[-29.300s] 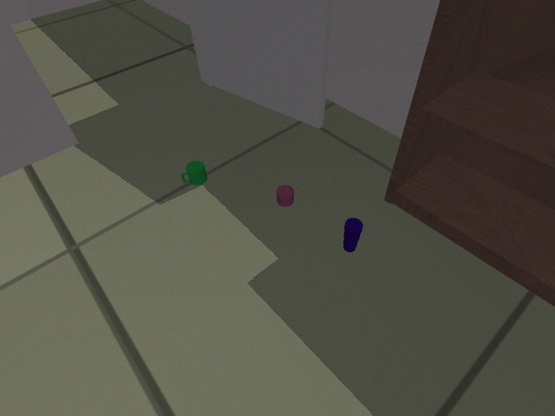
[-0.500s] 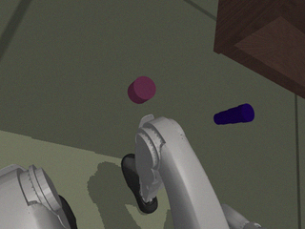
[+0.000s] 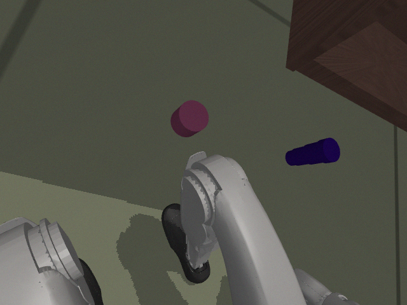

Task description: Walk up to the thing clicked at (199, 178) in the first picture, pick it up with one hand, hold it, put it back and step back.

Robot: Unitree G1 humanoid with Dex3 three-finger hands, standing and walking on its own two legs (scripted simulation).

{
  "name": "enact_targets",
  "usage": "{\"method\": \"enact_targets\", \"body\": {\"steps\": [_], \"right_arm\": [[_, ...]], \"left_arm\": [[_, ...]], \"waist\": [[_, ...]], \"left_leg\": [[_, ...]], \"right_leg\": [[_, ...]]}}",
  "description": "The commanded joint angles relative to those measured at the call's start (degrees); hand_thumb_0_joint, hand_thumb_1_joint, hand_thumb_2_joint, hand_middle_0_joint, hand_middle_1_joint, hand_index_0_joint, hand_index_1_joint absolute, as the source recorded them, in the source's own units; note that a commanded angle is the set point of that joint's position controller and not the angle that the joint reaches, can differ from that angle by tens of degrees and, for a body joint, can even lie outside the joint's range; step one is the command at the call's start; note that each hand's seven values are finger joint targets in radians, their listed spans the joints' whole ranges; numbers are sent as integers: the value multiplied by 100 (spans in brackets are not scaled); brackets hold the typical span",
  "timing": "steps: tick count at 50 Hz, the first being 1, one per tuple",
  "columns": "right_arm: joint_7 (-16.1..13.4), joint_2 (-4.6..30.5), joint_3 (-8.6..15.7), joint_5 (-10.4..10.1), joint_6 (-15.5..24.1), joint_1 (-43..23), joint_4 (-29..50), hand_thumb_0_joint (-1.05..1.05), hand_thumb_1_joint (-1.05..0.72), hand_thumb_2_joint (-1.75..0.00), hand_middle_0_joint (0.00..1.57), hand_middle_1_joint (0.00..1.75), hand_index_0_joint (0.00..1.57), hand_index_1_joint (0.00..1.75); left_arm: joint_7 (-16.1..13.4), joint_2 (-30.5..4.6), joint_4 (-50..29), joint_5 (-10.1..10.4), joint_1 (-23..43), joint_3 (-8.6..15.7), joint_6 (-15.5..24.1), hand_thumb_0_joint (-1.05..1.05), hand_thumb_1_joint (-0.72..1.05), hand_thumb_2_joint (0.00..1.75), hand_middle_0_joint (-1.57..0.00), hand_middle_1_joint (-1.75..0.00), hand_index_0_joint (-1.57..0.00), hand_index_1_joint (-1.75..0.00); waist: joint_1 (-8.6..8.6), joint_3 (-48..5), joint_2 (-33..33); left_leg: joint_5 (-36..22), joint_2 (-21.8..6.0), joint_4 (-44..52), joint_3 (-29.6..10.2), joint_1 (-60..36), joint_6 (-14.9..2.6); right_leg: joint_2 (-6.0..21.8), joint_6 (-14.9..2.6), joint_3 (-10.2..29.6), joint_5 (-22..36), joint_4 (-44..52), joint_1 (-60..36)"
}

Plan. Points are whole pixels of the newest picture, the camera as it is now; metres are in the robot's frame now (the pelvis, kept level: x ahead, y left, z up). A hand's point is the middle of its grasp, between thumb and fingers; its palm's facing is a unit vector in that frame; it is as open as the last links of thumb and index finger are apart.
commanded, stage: settle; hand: left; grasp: from above
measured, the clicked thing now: out of the picture +0.44 +0.32 -0.26
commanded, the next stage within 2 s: lift in 0.72 s
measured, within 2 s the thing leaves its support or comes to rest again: leaves its support in 0.14 s
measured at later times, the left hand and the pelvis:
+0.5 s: hand out of the picture +0.44 +0.34 -0.14, palm faces -0.43 -0.11 -0.89, open 12.0 cm; pelvis +0.01 +0.00 +0.03, yaw +4 degrees
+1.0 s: hand out of the picture +0.44 +0.34 -0.08, palm faces -0.42 -0.10 -0.90, open 11.9 cm; pelvis +0.00 +0.00 +0.06, yaw +6 degrees
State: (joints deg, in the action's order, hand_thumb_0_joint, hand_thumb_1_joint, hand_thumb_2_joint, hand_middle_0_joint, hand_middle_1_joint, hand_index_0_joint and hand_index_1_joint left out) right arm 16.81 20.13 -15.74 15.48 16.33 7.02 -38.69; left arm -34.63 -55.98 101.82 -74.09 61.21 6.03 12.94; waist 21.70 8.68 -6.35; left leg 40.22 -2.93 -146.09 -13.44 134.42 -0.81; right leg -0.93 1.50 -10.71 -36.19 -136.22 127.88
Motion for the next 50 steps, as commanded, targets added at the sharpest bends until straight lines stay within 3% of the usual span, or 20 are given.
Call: {"method": "enact_targets", "body": {"steps": [1,7,8,9,10,11,12,15,18,19,21,22,25,26,30,35,41,42,45,50], "right_arm": [[-87,1877,692,-77,-14,1260,-68,0,-92,-91,20,30,20,30],[-32,1700,963,-173,-61,1254,-135,0,-92,-91,20,30,20,30],[-2,1579,957,-212,-97,1227,-105,0,-92,-91,20,30,20,30],[40,1530,989,-225,-111,1176,-189,0,-92,-91,20,30,20,30],[49,1579,1075,-248,-130,1219,-219,0,-92,-91,20,30,20,30],[28,1594,1167,-337,-209,1245,-198,0,-92,-91,20,30,20,30],[13,1577,1249,-423,-273,1259,-164,0,-92,-91,20,30,20,30],[59,1494,1334,-516,-429,1377,-284,0,-91,-91,20,30,20,30],[-5,1425,1402,-649,-607,1422,-234,0,-92,-91,20,30,20,30],[-29,1463,1471,-647,-637,1403,-128,0,-92,-91,20,30,20,30],[-79,1397,1495,-686,-745,1450,-145,0,-92,-91,20,30,20,30],[-125,1396,1488,-699,-776,1407,-53,0,-93,-91,20,30,20,30],[-286,1360,1581,-722,-907,1517,-124,0,-92,-91,20,30,20,30],[-321,1296,1564,-716,-930,1499,-61,0,-92,-91,20,30,20,30],[-502,1218,1552,-736,-1050,1410,-44,0,-92,-91,20,30,20,30],[-684,1128,1561,-772,-1140,1405,-25,0,-92,-91,20,30,20,30],[-795,1102,1647,-864,-1235,1469,-75,0,-95,-92,20,30,20,30],[-801,1085,1654,-876,-1252,1485,-89,0,-90,-90,20,30,20,30],[-819,1103,1733,-948,-1291,1552,-107,0,-93,-91,20,30,20,30],[-885,1046,1902,-1102,-1438,1600,-26,0,-93,-91,20,30,20,30]], "left_arm": [[-273,-1314,-1068,70,1621,150,-122,0,28,114,-72,-108,-72,-108],[-90,-1289,-2196,284,1279,459,-254,0,28,110,-71,-106,-71,-106],[-39,-967,-2468,314,1134,248,-301,0,28,107,-70,-106,-71,-105],[24,-740,-2116,400,1058,136,-382,0,30,106,-71,-106,-72,-105],[98,-827,-2349,367,1141,166,-427,0,29,108,-71,-107,-72,-106],[139,-982,-2725,395,951,353,-493,0,28,108,-70,-106,-71,-106],[196,-939,-2827,483,881,415,-563,0,32,107,-73,-106,-74,-105],[499,-268,-2673,504,767,38,-751,0,36,109,-76,-104,-77,-104],[820,-137,-2941,663,879,-19,-796,0,37,112,-78,-106,-78,-106],[901,-210,-3038,712,838,124,-781,0,40,111,-80,-106,-80,-105],[1130,-69,-2960,763,805,37,-725,0,43,116,-84,-108,-84,-108],[1265,232,-3010,778,958,-174,-671,0,45,116,-86,-108,-85,-108],[1500,-208,-3109,747,982,60,-519,0,45,116,-86,-108,-86,-109],[1576,37,-3324,729,1232,-146,-440,0,45,118,-88,-106,-87,-108],[1602,-181,-3366,664,1395,-121,-237,0,43,116,-83,-109,-83,-109],[1508,-421,-3538,523,1472,-4,-187,0,41,119,-84,-105,-83,-107],[1385,-252,-3476,437,1450,-59,-353,0,43,115,-87,-107,-87,-107],[1393,-156,-3470,457,1340,-67,-407,0,35,119,-79,-99,-79,-99],[1495,-43,-3488,573,1201,-94,-569,0,38,113,-83,-100,-81,-101],[2024,-5,-4012,839,1094,-141,-728,0,43,115,-85,-102,-84,-103]], "waist": [[284,-3664,2793],[-153,-4687,3551],[-283,-4914,3826],[-175,-4619,3636],[-212,-4597,3622],[-485,-4919,3745],[-559,-5104,3752],[-425,-4693,3345],[-475,-4763,3063],[-441,-4803,2810],[-373,-4670,2396],[-305,-4504,2250],[-391,-4518,2196],[-365,-4608,2215],[-438,-4531,1973],[-653,-4998,2241],[-717,-5291,2474],[-770,-5374,2515],[-851,-5394,2692],[-976,-5622,2575]], "left_leg": [[-846,35,1518,559,-2587,-5],[-1387,29,1650,588,-3231,104],[-1542,49,1744,629,-3426,139],[-1339,38,1723,612,-3269,126],[-1369,47,1719,660,-3212,104],[-1478,82,1840,702,-3324,106],[-1579,81,1903,697,-3427,115],[-1605,111,1991,752,-3220,78],[-1611,150,2055,786,-3128,10],[-1665,148,2044,781,-3102,-19],[-1405,184,2030,867,-2747,-86],[-1271,225,2042,870,-2638,-83],[-861,232,2161,886,-2645,-81],[-880,246,2147,932,-2677,-73],[-587,295,2132,1014,-2402,-92],[-849,298,2244,1120,-2807,-75],[-993,277,2534,1107,-3225,-64],[-1073,278,2583,1122,-3309,-59],[-1120,284,2849,1032,-3606,-31],[-1043,280,3187,1025,-3886,-71]], "right_leg": [[-332,-227,-360,1140,1273,-1949],[-290,-321,-327,1482,1133,-2014],[-292,-348,-300,1574,1140,-2073],[-290,-346,-317,1450,1094,-1814],[-302,-337,-293,1458,1143,-1738],[-295,-360,-240,1485,1199,-1818],[-263,-375,-221,1543,1188,-1777],[-257,-365,-172,1554,1274,-1593],[-227,-366,-79,1529,1402,-1679],[-212,-349,-65,1618,1442,-1805],[-233,-338,23,1433,1604,-2034],[-198,-363,21,1281,1665,-1944],[-187,-380,112,787,1765,-1988],[-167,-365,130,809,1799,-2040],[-174,-372,282,352,2001,-2126],[-140,-356,377,616,2050,-2318],[-127,-396,278,888,2038,-2201],[-124,-396,264,985,2034,-2213],[-72,-426,219,1048,1989,-2059],[-52,-425,339,978,2246,-2264]]}}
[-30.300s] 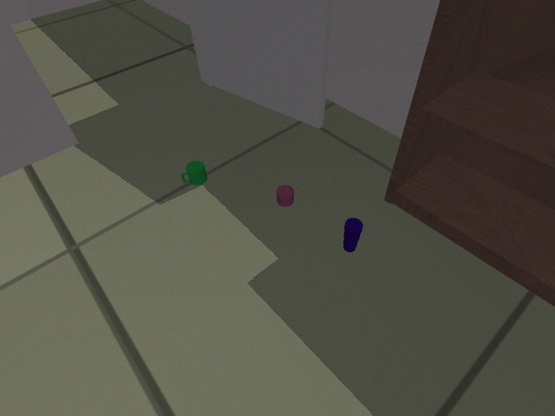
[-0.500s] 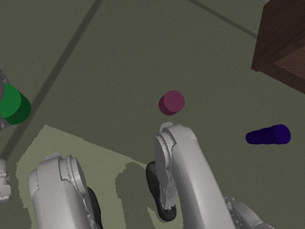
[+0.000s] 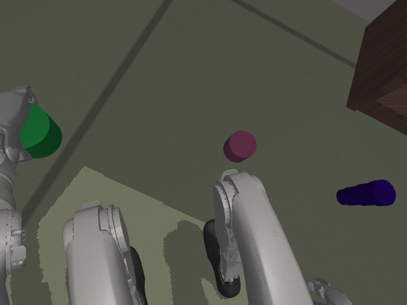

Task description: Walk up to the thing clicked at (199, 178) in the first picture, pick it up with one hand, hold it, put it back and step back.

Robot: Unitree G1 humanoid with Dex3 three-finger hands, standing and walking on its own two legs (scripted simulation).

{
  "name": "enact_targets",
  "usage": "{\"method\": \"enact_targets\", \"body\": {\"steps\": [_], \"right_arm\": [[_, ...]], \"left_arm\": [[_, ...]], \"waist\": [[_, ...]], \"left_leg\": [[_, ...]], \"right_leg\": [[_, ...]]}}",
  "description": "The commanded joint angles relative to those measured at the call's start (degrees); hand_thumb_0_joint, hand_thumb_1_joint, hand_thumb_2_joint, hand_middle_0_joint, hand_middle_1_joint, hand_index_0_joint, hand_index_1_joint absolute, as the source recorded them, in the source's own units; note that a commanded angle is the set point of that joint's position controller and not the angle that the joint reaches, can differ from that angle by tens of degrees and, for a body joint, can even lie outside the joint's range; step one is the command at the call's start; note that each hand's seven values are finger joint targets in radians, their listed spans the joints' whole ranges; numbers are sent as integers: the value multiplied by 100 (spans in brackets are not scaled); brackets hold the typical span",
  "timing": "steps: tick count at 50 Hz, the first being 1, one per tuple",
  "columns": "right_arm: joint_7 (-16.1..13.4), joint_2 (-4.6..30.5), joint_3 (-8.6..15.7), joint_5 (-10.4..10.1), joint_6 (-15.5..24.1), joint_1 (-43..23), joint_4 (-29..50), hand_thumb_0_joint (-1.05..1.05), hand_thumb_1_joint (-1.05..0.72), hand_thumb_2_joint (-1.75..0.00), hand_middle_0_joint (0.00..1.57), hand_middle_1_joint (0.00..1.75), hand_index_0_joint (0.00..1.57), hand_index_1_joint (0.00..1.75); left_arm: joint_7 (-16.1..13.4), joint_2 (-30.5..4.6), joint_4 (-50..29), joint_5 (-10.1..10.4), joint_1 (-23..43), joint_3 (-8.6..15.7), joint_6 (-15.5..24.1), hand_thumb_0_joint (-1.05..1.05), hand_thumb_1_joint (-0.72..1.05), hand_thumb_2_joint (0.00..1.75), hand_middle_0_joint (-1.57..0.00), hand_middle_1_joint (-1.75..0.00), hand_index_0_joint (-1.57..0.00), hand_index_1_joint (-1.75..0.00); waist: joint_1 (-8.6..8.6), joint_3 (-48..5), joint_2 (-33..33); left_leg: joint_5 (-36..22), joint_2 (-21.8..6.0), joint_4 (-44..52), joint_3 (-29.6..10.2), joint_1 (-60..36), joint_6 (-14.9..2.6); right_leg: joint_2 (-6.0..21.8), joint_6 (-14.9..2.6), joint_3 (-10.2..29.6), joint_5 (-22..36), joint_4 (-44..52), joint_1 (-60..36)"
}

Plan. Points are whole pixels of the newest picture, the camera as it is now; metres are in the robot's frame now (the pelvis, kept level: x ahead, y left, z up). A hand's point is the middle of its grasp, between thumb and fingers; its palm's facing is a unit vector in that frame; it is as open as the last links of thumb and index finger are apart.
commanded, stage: lift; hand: left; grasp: from above
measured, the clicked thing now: (24, 138) +0.48 +0.29 -0.17
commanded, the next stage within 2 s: hold in 1.44 s
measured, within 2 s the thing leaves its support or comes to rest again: neither
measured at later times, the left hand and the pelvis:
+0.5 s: hand out of the picture +0.41 +0.29 +0.03, palm faces -0.42 -0.09 -0.91, open 11.9 cm; pelvis +0.00 +0.00 +0.12, yaw +3 degrees
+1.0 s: hand out of the picture +0.35 +0.27 +0.22, palm faces -0.45 -0.11 -0.88, open 11.9 cm; pelvis +0.03 +0.00 +0.30, yaw +5 degrees
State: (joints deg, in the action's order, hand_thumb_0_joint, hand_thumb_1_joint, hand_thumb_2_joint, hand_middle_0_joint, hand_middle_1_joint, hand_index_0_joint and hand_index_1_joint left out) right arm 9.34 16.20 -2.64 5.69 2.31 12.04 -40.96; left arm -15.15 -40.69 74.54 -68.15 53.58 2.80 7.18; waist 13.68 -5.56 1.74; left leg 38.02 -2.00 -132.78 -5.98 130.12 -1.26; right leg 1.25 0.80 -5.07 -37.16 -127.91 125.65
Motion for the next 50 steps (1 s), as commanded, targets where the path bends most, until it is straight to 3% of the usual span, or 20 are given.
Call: {"method": "enact_targets", "body": {"steps": [1,6,7,8,9,11,17,19,21,23,24,25,26,32,34,35,37,45,47,50], "right_arm": [[-151,1392,597,-134,-68,1129,235,0,-93,-91,20,30,20,30],[-278,1363,673,-241,-188,1122,394,0,-93,-91,20,30,20,30],[-314,1374,707,-252,-202,1039,497,0,-93,-91,20,30,20,30],[-336,1294,691,-272,-225,1109,421,0,-92,-91,20,30,20,30],[-364,1297,706,-297,-225,1089,472,0,-92,-91,20,30,20,30],[-428,1310,747,-334,-246,1043,536,0,-92,-91,20,30,20,30],[-571,1194,797,-476,-303,882,682,0,-92,-91,20,30,20,30],[-641,1165,819,-506,-321,808,696,0,-92,-91,20,30,20,30],[-694,1068,830,-529,-320,707,748,0,-92,-91,20,30,20,30],[-774,1036,848,-569,-340,626,734,0,-92,-91,20,30,20,30],[-800,993,842,-575,-339,599,729,0,-92,-91,20,30,20,30],[-832,977,848,-594,-338,559,742,0,-91,-91,20,30,20,30],[-864,955,845,-603,-346,537,705,0,-92,-91,20,30,20,30],[-1045,833,790,-708,-360,366,691,0,-91,-90,20,30,20,30],[-1111,823,772,-749,-363,306,677,0,-91,-90,20,30,20,30],[-1138,772,747,-757,-360,275,649,0,-91,-90,20,30,20,30],[-1198,724,722,-779,-342,253,646,0,-91,-90,20,30,20,30],[-1361,599,674,-812,-109,264,527,0,-91,-91,20,30,20,30],[-1368,616,695,-805,-40,283,497,0,-91,-91,20,30,20,30],[-1362,627,706,-788,0,320,489,0,-91,-91,20,30,20,30]], "left_arm": [[184,-1365,-1435,284,1778,110,-147,0,44,116,-86,-103,-85,-104],[546,-1264,-2182,494,1342,94,-51,0,43,122,-85,-107,-84,-108],[592,-1387,-2424,550,1362,170,-14,0,44,123,-85,-110,-84,-111],[656,-1069,-2265,581,1061,-8,-21,0,43,124,-85,-109,-84,-110],[687,-1026,-2464,645,1036,-21,-3,0,44,121,-84,-110,-83,-110],[682,-1213,-2750,681,979,88,-6,0,41,121,-82,-109,-82,-109],[687,-923,-3396,833,526,0,-154,0,41,119,-81,-109,-81,-109],[671,-1040,-3556,858,359,103,-244,0,40,119,-78,-113,-79,-112],[692,-737,-3802,963,218,-57,-319,0,39,124,-79,-112,-79,-112],[695,-828,-3808,974,-52,19,-424,0,38,124,-77,-115,-77,-115],[723,-608,-3790,1010,-192,-100,-466,0,37,123,-77,-114,-77,-114],[732,-633,-4102,1045,-38,-101,-485,0,38,125,-77,-116,-77,-116],[746,-535,-3864,1023,-314,-147,-554,0,39,126,-78,-118,-78,-117],[809,-131,-4168,1163,-783,-400,-759,0,39,121,-76,-116,-77,-115],[799,-206,-4223,1125,-1099,-306,-817,0,36,120,-75,-114,-75,-114],[806,-58,-4211,1153,-1176,-401,-842,0,36,120,-74,-115,-75,-114],[776,-89,-4214,1113,-1186,-410,-870,0,36,120,-75,-114,-75,-114],[713,419,-3751,1152,-1449,-786,-762,0,34,115,-73,-112,-74,-112],[661,556,-3727,1143,-1378,-880,-738,0,33,114,-71,-115,-72,-113],[503,501,-3630,1101,-1404,-831,-748,0,34,115,-71,-114,-73,-113]], "waist": [[-142,-4130,1732],[-284,-4160,1357],[-315,-4198,1251],[-312,-4133,1196],[-339,-4129,1222],[-450,-4172,1186],[-563,-4196,1162],[-638,-4259,1023],[-586,-4157,976],[-650,-4096,842],[-621,-3956,783],[-641,-4037,889],[-659,-3870,789],[-703,-3450,708],[-829,-3422,683],[-778,-3178,673],[-809,-3087,487],[-784,-2094,323],[-812,-2136,360],[-888,-2109,351]], "left_leg": [[-841,187,1908,300,-3412,-37],[-850,173,2188,264,-3622,-56],[-741,184,2208,295,-3570,-77],[-713,177,2303,292,-3622,-79],[-662,178,2411,256,-3683,-75],[-486,170,2625,221,-3867,-73],[-525,143,3315,140,-4597,-43],[-545,162,3476,203,-4771,-56],[-522,165,3691,244,-4943,-58],[-601,170,3896,303,-5211,-59],[-661,165,4024,303,-5290,-56],[-680,174,4170,314,-5458,-49],[-782,159,4265,328,-5594,-51],[-768,128,5225,284,-6455,-12],[-814,121,5572,242,-6845,13],[-855,111,5695,259,-6886,20],[-883,138,5961,300,-7150,2],[-874,141,7019,316,-7850,31],[-975,147,7245,313,-8190,49],[-1181,146,7586,331,-8604,63]], "right_leg": [[-269,-342,-204,1099,1512,-2149],[-260,-321,-121,1076,1837,-2472],[-263,-322,-91,964,1954,-2551],[-266,-302,-81,956,2033,-2584],[-245,-300,-80,918,2089,-2575],[-253,-303,-62,771,2255,-2689],[-253,-261,-22,878,2744,-3261],[-255,-244,31,862,3010,-3592],[-254,-226,74,832,3287,-3854],[-259,-213,135,851,3624,-4202],[-258,-206,138,903,3723,-4293],[-246,-206,173,928,3868,-4478],[-257,-204,181,981,3992,-4549],[-259,-191,205,989,4799,-5335],[-270,-200,213,1011,5054,-5659],[-265,-197,229,1046,5183,-5721],[-296,-196,278,1065,5541,-6175],[-320,-196,439,981,6668,-7007],[-325,-206,456,1069,6864,-7217],[-337,-211,440,1244,7163,-7625]]}}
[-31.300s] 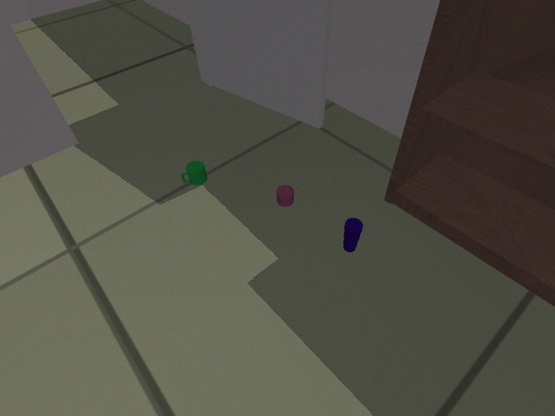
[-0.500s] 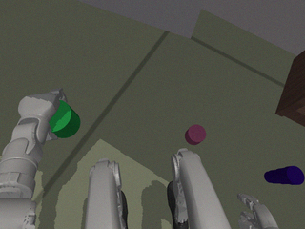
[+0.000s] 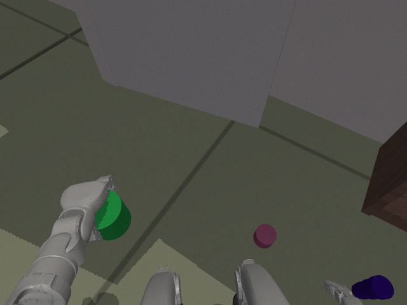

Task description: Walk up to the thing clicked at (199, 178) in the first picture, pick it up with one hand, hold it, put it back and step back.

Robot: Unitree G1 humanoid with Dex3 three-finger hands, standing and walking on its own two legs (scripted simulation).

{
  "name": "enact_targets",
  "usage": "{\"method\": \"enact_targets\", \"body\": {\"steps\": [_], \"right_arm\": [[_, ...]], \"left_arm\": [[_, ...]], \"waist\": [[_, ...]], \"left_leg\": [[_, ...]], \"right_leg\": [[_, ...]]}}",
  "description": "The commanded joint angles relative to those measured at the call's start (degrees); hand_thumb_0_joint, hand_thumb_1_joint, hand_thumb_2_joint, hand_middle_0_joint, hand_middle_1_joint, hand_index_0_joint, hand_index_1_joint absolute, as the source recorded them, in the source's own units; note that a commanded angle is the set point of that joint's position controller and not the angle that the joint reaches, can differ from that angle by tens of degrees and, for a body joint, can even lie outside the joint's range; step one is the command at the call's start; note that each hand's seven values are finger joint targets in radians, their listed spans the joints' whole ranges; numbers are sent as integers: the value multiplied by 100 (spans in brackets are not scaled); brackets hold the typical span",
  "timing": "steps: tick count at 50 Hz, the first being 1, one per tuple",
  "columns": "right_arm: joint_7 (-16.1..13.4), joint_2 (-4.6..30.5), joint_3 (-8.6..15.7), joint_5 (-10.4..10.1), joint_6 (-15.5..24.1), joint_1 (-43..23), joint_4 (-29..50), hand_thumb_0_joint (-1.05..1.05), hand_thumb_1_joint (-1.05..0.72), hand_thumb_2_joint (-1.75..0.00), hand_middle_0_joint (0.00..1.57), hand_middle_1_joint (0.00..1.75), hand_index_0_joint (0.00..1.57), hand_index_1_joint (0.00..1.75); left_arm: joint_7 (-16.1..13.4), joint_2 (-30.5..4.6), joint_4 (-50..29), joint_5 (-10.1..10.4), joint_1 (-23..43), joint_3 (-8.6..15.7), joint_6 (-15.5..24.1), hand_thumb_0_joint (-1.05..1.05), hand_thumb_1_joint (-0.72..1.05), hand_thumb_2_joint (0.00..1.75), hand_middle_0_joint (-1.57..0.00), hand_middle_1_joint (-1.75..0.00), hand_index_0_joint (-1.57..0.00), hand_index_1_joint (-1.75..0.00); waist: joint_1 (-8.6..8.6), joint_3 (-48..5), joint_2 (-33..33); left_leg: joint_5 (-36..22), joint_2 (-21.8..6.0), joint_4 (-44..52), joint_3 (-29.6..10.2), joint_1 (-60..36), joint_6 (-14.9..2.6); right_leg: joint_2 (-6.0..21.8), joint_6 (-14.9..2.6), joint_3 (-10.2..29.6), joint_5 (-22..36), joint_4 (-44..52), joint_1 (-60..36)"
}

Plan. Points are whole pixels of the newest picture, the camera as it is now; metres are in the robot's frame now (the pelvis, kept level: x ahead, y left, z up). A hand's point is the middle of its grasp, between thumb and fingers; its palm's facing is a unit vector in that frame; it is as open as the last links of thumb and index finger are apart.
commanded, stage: lift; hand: left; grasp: from above
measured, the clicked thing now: (100, 220) +0.34 +0.23 -0.11
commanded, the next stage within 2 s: hold in 0.44 s
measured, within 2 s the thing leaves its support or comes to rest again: neither
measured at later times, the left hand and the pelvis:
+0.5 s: hand (87, 191) +0.36 +0.22 +0.00, palm faces -0.44 -0.07 -0.89, open 11.9 cm; pelvis +0.04 +0.00 +0.08, yaw +0 degrees
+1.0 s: hand (80, 173) +0.38 +0.22 +0.05, palm faces -0.46 -0.04 -0.89, open 11.9 cm; pelvis +0.07 +0.00 +0.10, yaw -1 degrees
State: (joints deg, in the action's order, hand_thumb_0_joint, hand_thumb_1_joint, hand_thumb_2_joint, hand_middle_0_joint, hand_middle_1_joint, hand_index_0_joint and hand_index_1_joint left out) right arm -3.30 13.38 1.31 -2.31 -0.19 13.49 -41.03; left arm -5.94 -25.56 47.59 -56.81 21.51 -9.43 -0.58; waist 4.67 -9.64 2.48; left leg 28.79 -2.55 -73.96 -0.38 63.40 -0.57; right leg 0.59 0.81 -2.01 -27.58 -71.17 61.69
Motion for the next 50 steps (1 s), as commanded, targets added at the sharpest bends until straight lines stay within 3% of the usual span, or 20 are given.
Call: {"method": "enact_targets", "body": {"steps": [1,3,5,11,14,15,17,25,30,34,37,40,46,47,48,50], "right_arm": [[-95,896,310,21,256,172,495,0,-91,-90,20,30,20,30],[-96,888,308,19,280,192,437,0,-91,-90,20,30,20,30],[-98,909,334,24,289,224,399,0,-91,-90,20,30,20,30],[-63,893,346,21,280,211,417,0,-91,-90,20,30,20,30],[-51,900,363,14,266,166,470,0,-90,-90,20,30,20,30],[-48,898,358,3,265,190,444,0,-91,-90,20,30,20,30],[-54,907,378,-2,244,173,467,0,-91,-90,20,30,20,30],[-41,895,392,-18,227,194,427,0,-90,-90,20,30,20,30],[-30,929,421,-25,173,182,413,0,-90,-90,20,30,20,30],[-4,969,449,-41,132,193,446,0,-90,-90,20,30,20,30],[21,960,447,-39,112,192,485,0,-90,-90,20,30,20,30],[38,965,463,-47,70,163,565,0,-90,-90,20,30,20,30],[71,979,472,-59,-1,138,701,0,-90,-90,20,30,20,30],[70,1010,492,-64,-14,101,722,0,-90,-90,20,30,20,30],[72,967,471,-45,-23,112,702,0,-90,-90,20,30,20,30],[71,983,465,-49,-35,102,718,0,-90,-90,20,30,20,30]], "left_arm": [[-481,-967,-985,-43,1959,359,20,0,35,117,-72,-116,-73,-115],[-570,-900,-846,-39,1932,331,-23,0,36,117,-73,-115,-74,-113],[-615,-1048,-754,-70,1834,433,-51,0,35,116,-72,-114,-73,-113],[-618,-900,-716,-40,1685,346,-110,0,39,116,-76,-113,-77,-112],[-591,-830,-770,56,1659,305,-131,0,41,116,-77,-113,-79,-112],[-562,-748,-772,47,1606,230,-139,0,41,115,-77,-113,-78,-111],[-555,-911,-771,10,1592,325,-138,0,40,115,-76,-114,-78,-112],[-483,-716,-970,45,1673,190,-107,0,41,116,-76,-116,-78,-113],[-453,-847,-963,-37,1693,257,-108,0,40,112,-73,-114,-76,-111],[-283,-896,-970,-36,1648,261,-62,0,40,117,-73,-116,-76,-113],[-185,-718,-951,-8,1511,157,-40,0,39,116,-73,-116,-76,-113],[-121,-826,-1056,-32,1474,248,-8,0,37,119,-71,-117,-74,-114],[42,-840,-1323,-48,1476,233,20,0,35,120,-71,-117,-73,-114],[28,-955,-1370,-65,1418,333,28,0,37,120,-72,-116,-74,-114],[33,-842,-1395,-79,1452,253,27,0,37,120,-71,-117,-74,-115],[42,-878,-1444,-60,1442,289,19,0,36,120,-71,-117,-73,-115]], "waist": [[25,-1665,270],[29,-1487,194],[-45,-1444,215],[-109,-1396,91],[-130,-1288,-1],[-98,-1254,4],[-147,-1173,-24],[-134,-1194,-26],[-194,-1134,42],[-238,-1127,-19],[-186,-1077,-67],[-278,-982,-29],[-292,-1031,-56],[-341,-1052,-66],[-270,-1038,-74],[-293,-1043,-81]], "left_leg": [[-268,225,1784,-175,-1999,-16],[-282,226,1997,-180,-2142,-4],[-484,239,2146,-121,-2313,3],[-1049,256,2622,-59,-2937,21],[-1149,269,2857,-18,-3186,14],[-1259,275,2908,-1,-3238,17],[-1324,291,3026,27,-3370,11],[-1958,287,3415,68,-4001,29],[-2409,272,3618,85,-4333,55],[-2705,300,3738,138,-4513,42],[-2900,278,3802,134,-4643,42],[-2956,292,3900,148,-4655,55],[-3230,290,3977,180,-4852,21],[-3210,297,4021,188,-4908,30],[-3257,315,3997,213,-4905,1],[-3330,289,4065,184,-4981,12]], "right_leg": [[-268,-203,149,304,1628,-1352],[-269,-191,152,303,1819,-1539],[-272,-193,179,455,2011,-1770],[-258,-176,183,968,2472,-2390],[-242,-151,193,1080,2741,-2681],[-244,-157,212,1183,2782,-2746],[-234,-141,235,1248,2957,-2885],[-243,-146,226,1797,3323,-3401],[-263,-158,188,2116,3478,-3585],[-259,-152,203,2398,3598,-3906],[-272,-161,189,2527,3646,-3906],[-280,-168,171,2564,3716,-4070],[-274,-157,196,2839,3821,-4275],[-266,-155,194,2840,3841,-4340],[-252,-140,228,2955,3861,-4345],[-271,-144,197,2979,3883,-4423]]}}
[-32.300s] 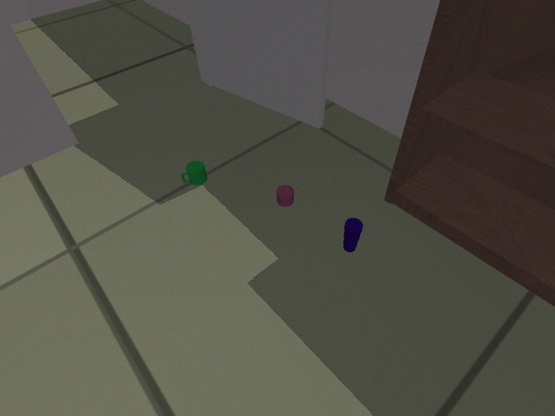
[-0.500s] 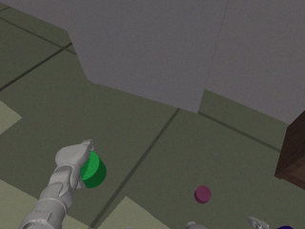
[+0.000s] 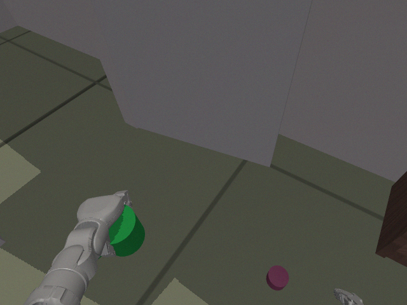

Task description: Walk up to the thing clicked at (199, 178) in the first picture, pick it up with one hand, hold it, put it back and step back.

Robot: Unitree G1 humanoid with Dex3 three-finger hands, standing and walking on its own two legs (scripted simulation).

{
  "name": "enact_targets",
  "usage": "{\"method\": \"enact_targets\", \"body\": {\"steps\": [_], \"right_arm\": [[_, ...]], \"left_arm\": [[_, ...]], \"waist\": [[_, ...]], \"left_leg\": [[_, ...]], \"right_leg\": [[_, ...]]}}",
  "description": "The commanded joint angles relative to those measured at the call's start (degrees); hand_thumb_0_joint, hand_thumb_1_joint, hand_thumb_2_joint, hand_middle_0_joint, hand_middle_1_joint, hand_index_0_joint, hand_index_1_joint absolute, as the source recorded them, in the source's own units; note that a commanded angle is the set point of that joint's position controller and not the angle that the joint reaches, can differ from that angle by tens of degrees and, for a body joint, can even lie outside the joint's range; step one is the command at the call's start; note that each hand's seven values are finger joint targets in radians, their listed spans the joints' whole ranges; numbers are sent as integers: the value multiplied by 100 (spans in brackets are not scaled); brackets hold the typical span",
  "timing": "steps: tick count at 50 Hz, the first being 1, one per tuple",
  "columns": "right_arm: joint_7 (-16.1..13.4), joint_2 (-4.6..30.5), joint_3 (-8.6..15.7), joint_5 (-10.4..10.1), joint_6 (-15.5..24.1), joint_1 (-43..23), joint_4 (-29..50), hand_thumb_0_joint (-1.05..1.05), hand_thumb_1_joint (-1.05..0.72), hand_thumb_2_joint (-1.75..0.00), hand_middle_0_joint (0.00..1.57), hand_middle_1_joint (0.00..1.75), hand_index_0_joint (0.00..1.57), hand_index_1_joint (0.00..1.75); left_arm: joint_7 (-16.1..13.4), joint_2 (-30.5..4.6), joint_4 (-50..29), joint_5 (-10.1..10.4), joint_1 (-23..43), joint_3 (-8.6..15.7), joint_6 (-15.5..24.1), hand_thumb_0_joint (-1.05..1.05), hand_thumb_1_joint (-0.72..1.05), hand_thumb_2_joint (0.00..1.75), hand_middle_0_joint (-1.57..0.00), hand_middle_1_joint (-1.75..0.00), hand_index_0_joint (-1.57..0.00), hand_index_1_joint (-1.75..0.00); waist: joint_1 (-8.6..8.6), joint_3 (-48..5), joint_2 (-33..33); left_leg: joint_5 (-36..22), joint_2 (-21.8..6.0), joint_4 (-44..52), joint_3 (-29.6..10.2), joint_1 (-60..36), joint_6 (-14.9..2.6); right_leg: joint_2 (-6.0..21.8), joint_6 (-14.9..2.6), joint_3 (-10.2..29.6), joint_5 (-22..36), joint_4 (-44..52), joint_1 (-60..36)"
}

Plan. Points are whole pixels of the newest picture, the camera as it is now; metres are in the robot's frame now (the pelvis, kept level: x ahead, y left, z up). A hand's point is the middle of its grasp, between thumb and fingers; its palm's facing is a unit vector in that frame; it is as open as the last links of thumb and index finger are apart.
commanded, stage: hold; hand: left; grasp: from above
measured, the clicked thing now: (114, 235) +0.31 +0.22 -0.09
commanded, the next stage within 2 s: crouch in 1.44 s
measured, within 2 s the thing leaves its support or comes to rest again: neither
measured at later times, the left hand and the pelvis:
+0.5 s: hand (106, 241) +0.27 +0.22 -0.03, palm faces -0.45 -0.05 -0.89, open 12.0 cm; pelvis -0.02 -0.01 +0.01, yaw +0 degrees
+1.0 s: hand (104, 240) +0.27 +0.21 -0.02, palm faces -0.45 -0.06 -0.89, open 12.0 cm; pelvis -0.02 -0.01 +0.01, yaw +0 degrees
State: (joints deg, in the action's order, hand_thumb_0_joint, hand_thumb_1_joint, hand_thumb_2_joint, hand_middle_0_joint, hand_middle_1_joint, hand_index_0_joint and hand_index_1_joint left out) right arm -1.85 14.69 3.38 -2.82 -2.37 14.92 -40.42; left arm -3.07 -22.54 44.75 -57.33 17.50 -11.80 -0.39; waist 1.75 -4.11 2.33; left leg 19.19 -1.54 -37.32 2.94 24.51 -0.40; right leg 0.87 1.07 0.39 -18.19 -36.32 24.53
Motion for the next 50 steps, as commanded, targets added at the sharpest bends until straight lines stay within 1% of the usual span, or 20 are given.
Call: {"method": "enact_targets", "body": {"steps": [1,8,9,10,11,13,15,20,21,24,28,29,30,34,39,41,43,46,47,50], "right_arm": [[-70,863,269,-5,173,-53,684,0,-90,-90,20,30,20,30],[-73,831,236,-31,105,-223,781,0,-90,-90,20,30,20,30],[-75,842,229,-32,90,-265,788,0,-90,-90,20,30,20,30],[-79,837,230,-31,87,-272,814,0,-90,-90,20,30,20,30],[-86,826,212,-37,77,-317,825,0,-90,-90,20,30,20,30],[-85,827,196,-46,76,-363,867,0,-90,-90,20,30,20,30],[-102,837,189,-52,65,-413,875,0,-90,-90,20,30,20,30],[-129,810,143,-57,77,-495,911,0,-90,-90,20,30,20,30],[-138,796,132,-67,80,-558,914,0,-90,-90,20,30,20,30],[-148,792,117,-54,92,-629,930,0,-90,-90,20,30,20,30],[-160,771,96,-73,107,-751,954,0,-91,-90,20,30,20,30],[-157,745,82,-67,116,-755,980,0,-91,-90,20,30,20,30],[-163,759,84,-77,116,-781,962,0,-91,-90,20,30,20,30],[-184,753,80,-82,118,-809,931,0,-91,-90,20,30,20,30],[-201,725,53,-105,115,-851,942,0,-91,-90,20,30,20,30],[-204,707,40,-122,115,-902,973,0,-91,-90,20,30,20,30],[-216,721,35,-130,111,-895,968,0,-91,-90,20,30,20,30],[-214,688,10,-149,108,-936,1031,0,-91,-90,20,30,20,30],[-217,712,19,-147,95,-904,1006,0,-91,-90,20,30,20,30],[-221,694,24,-132,95,-891,1006,0,-91,-90,20,30,20,30]], "left_arm": [[-240,-1177,-1160,-6,1793,539,-3,0,35,120,-71,-116,-73,-114],[-118,-1160,-1337,2,1768,504,-3,0,36,121,-71,-118,-73,-115],[-100,-1213,-1269,-2,1645,554,-15,0,36,122,-71,-117,-74,-115],[-74,-1179,-1371,17,1727,528,-6,0,35,121,-70,-118,-72,-116],[-61,-1212,-1395,23,1722,544,-10,0,36,121,-70,-119,-73,-116],[-22,-1126,-1442,51,1695,459,-14,0,36,122,-72,-117,-74,-115],[7,-1246,-1326,32,1605,552,-18,0,36,120,-71,-119,-74,-116],[59,-1240,-1617,80,1786,543,38,0,34,118,-67,-121,-71,-118],[55,-1260,-1613,58,1665,560,39,0,35,119,-68,-120,-72,-117],[43,-1201,-1592,59,1662,524,51,0,35,119,-68,-121,-72,-117],[65,-1325,-1679,89,1615,623,83,0,35,120,-69,-121,-72,-118],[73,-1202,-1825,97,1685,526,88,0,34,120,-69,-121,-71,-118],[57,-1314,-1811,105,1628,626,78,0,37,121,-70,-122,-74,-118],[89,-1291,-1900,86,1611,590,55,0,37,119,-70,-121,-74,-118],[171,-1309,-2038,127,1630,600,48,0,34,120,-69,-120,-72,-117],[236,-1199,-1966,126,1512,486,19,0,35,118,-69,-122,-72,-118],[257,-1294,-2006,130,1534,572,-4,0,34,118,-67,-122,-71,-118],[326,-1150,-1979,168,1395,465,-22,0,35,118,-69,-121,-72,-117],[340,-1198,-1828,157,1303,524,-29,0,33,118,-68,-120,-71,-117],[399,-1279,-2114,128,1532,532,41,0,32,118,-66,-120,-69,-117]], "waist": [[-30,-1551,-59],[-46,-1372,-95],[-122,-1298,-54],[-65,-1311,-69],[-123,-1252,-92],[-78,-1100,-106],[-99,-1045,-192],[-86,-1103,-149],[-153,-1034,-127],[-85,-966,-210],[-175,-855,-163],[-133,-944,-181],[-182,-951,-200],[-163,-1086,-182],[-176,-962,-137],[-209,-907,-120],[-224,-928,-177],[-235,-774,-212],[-203,-691,-271],[-230,-904,-83]], "left_leg": [[-2349,191,431,-126,-1106,-12],[-1944,215,666,-91,-1136,-36],[-1930,218,701,-86,-1125,-31],[-1897,202,715,-93,-1164,-35],[-1815,203,767,-99,-1144,-38],[-1624,201,854,-93,-1150,-45],[-1525,197,902,-98,-1148,-58],[-1347,214,987,-70,-1264,-71],[-1347,215,1021,-79,-1254,-60],[-1189,211,1080,-90,-1275,-62],[-885,236,1178,-68,-1235,-67],[-928,241,1166,-63,-1303,-76],[-937,244,1176,-65,-1299,-76],[-1195,241,1166,-57,-1460,-74],[-1091,223,1268,-54,-1456,-73],[-1132,216,1309,-58,-1475,-60],[-1238,228,1301,-53,-1501,-67],[-1187,212,1367,-63,-1461,-65],[-1134,207,1384,-61,-1446,-71],[-1356,178,1380,-84,-1561,-43]], "right_leg": [[-290,-174,-46,2020,429,-718],[-260,-163,-12,1742,632,-836],[-260,-167,-24,1702,667,-871],[-267,-166,-21,1668,687,-844],[-267,-162,-29,1594,734,-866],[-257,-170,-21,1415,810,-820],[-257,-160,-25,1304,880,-827],[-231,-151,27,1159,967,-866],[-232,-156,12,1130,975,-877],[-234,-154,16,969,1041,-848],[-207,-149,28,657,1170,-864],[-192,-137,54,710,1169,-881],[-195,-135,39,710,1182,-934],[-186,-125,57,967,1165,-1040],[-203,-142,36,866,1237,-1018],[-211,-158,25,874,1243,-1037],[-206,-143,32,971,1267,-1104],[-220,-159,12,914,1289,-1066],[-221,-155,20,863,1321,-1049],[-243,-182,3,1062,1230,-1080]]}}
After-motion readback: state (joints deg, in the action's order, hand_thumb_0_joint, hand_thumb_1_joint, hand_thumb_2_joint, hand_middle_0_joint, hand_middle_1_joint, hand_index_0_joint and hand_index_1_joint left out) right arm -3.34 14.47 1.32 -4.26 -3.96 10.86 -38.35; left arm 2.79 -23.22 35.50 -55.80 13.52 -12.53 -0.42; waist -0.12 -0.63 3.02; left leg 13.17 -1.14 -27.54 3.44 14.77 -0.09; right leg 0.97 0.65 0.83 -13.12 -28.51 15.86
